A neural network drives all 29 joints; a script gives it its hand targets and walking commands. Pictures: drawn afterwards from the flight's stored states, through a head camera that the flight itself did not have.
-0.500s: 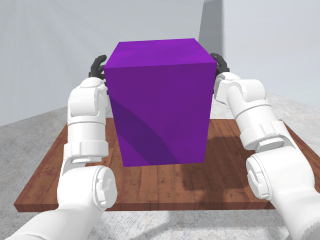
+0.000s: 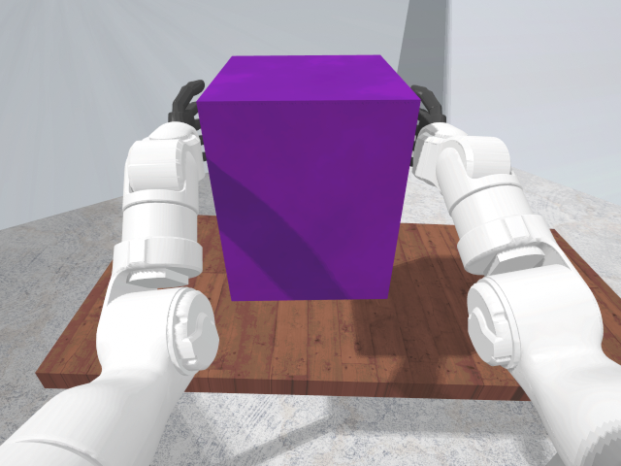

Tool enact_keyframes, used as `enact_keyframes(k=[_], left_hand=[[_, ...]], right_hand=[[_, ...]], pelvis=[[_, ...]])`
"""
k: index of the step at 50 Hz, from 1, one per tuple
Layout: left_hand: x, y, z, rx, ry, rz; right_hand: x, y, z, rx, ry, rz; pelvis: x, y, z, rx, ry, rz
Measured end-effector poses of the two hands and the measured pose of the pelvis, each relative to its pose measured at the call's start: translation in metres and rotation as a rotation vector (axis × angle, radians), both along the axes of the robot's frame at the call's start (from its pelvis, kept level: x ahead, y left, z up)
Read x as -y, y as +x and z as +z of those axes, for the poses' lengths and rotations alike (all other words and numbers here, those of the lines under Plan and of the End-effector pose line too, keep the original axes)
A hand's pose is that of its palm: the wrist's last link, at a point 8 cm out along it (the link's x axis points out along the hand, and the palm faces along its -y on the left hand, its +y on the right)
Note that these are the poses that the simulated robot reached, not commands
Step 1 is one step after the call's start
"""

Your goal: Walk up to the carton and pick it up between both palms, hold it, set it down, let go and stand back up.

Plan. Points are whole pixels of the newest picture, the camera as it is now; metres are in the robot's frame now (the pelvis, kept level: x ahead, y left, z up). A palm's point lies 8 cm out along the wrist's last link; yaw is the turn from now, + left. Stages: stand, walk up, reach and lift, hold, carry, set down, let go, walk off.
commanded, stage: hold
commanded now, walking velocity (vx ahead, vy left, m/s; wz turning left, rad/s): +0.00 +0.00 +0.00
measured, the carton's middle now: (307, 174) +0.39 +0.01 +0.26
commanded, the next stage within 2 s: set down in 1.56 s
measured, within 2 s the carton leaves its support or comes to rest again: neither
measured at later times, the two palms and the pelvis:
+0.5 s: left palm (191, 149) +0.38 +0.16 +0.29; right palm (428, 147) +0.38 -0.13 +0.30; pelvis +0.02 +0.01 +0.00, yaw +0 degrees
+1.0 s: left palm (188, 152) +0.37 +0.16 +0.29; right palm (430, 151) +0.37 -0.13 +0.30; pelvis +0.00 +0.00 +0.00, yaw -1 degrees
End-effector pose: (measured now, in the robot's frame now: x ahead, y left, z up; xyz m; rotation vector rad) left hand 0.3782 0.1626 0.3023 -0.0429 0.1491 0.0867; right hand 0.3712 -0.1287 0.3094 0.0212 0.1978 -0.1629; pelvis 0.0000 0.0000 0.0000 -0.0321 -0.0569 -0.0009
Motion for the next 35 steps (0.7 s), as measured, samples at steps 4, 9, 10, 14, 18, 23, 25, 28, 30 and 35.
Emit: enact_keyframes(k=[4, 9, 10, 14, 18, 23, 25, 28, 30, 35], left_hand=[[0.002, 0.005, -0.004, -0.021, 0.011, -0.007], [0.003, 0.009, -0.011, -0.017, 0.024, -0.018], [0.002, 0.009, -0.011, -0.014, 0.024, -0.018], [0.002, 0.011, -0.014, -0.015, 0.021, -0.017], [0.002, 0.009, -0.011, 0.002, 0.032, -0.009], [0.004, 0.008, -0.011, 0.004, 0.024, -0.006], [0.004, 0.006, -0.013, 0.002, 0.016, -0.004], [0.005, 0.005, -0.016, -0.008, 0.012, -0.003], [0.005, 0.003, -0.017, -0.009, 0.010, -0.003], [0.004, -0.001, -0.018, -0.011, 0.004, 0.000]], right_hand=[[0.002, 0.003, -0.004, -0.021, -0.001, -0.004], [0.002, 0.006, -0.007, -0.020, -0.038, -0.002], [0.002, 0.006, -0.007, -0.018, -0.041, -0.002], [0.002, 0.008, -0.010, -0.018, -0.032, -0.005], [0.002, 0.009, -0.009, -0.002, -0.020, 0.003], [0.004, 0.007, -0.008, 0.002, -0.023, 0.003], [0.004, 0.006, -0.008, 0.000, -0.022, 0.003], [0.005, 0.005, -0.010, -0.009, -0.011, 0.002], [0.005, 0.004, -0.011, -0.010, -0.015, 0.003], [0.004, 0.000, -0.012, -0.012, -0.020, 0.006]], pelvis=[[-0.002, 0.003, 0.000, 0.002, 0.002, -0.002], [-0.004, 0.010, 0.001, 0.000, 0.000, -0.007], [-0.004, 0.011, 0.001, 0.000, -0.001, -0.007], [-0.005, 0.016, 0.000, 0.005, -0.004, -0.006], [-0.007, 0.020, 0.001, 0.009, -0.006, -0.007], [-0.008, 0.023, 0.001, 0.025, -0.007, -0.007], [-0.008, 0.023, 0.001, 0.033, -0.006, -0.007], [-0.008, 0.022, 0.000, 0.041, -0.005, -0.009], [-0.008, 0.022, 0.000, 0.043, -0.005, -0.010], [-0.007, 0.018, 0.000, 0.042, -0.005, -0.010]])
